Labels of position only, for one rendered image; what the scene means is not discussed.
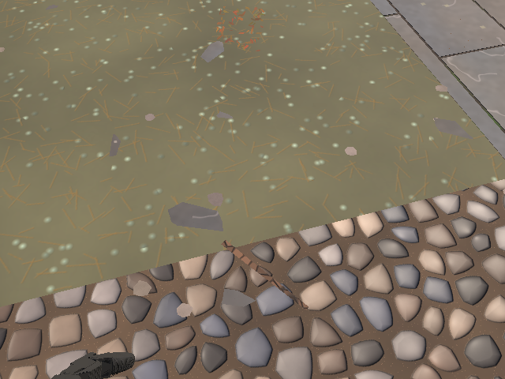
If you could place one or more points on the robot left hand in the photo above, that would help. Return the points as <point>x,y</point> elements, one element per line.
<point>93,366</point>

